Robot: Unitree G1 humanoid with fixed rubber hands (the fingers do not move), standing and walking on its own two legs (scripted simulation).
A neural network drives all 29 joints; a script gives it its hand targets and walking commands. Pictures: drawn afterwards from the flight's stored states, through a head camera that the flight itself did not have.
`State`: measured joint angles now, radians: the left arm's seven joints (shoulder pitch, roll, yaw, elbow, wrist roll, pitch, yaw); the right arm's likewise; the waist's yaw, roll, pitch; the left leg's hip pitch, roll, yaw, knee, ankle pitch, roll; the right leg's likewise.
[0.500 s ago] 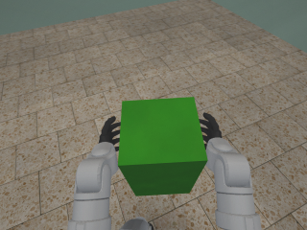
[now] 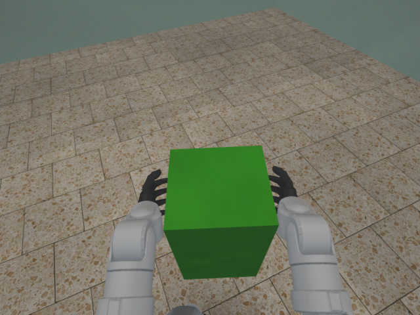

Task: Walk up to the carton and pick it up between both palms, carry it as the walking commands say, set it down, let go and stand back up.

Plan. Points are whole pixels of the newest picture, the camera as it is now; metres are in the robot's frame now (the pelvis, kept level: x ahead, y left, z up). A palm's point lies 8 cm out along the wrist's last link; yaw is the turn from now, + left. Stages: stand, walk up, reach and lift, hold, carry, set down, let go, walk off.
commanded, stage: carry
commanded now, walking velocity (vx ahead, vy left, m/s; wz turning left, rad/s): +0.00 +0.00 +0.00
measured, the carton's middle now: (218, 220) +0.30 +0.01 +0.00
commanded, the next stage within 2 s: hold in 0.14 s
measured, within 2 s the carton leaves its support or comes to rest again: neither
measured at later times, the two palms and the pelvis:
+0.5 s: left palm (161, 206) +0.29 +0.11 +0.07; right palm (304, 212) +0.27 -0.15 +0.07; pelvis +0.00 +0.00 +0.01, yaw -2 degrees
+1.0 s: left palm (174, 206) +0.33 +0.11 +0.00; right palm (296, 225) +0.28 -0.15 +0.00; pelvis -0.01 +0.04 +0.00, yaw -10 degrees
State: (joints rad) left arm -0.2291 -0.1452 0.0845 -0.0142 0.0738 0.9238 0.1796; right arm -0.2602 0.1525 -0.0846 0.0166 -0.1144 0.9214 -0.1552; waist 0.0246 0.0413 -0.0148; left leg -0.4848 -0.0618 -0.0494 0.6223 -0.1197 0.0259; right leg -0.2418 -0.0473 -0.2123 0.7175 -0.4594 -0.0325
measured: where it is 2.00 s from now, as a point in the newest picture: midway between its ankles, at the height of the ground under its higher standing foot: outside the picture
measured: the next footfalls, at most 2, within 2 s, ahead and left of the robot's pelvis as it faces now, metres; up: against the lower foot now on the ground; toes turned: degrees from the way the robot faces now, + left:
none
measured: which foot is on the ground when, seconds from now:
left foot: down 0.00-1.00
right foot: down 0.00-1.00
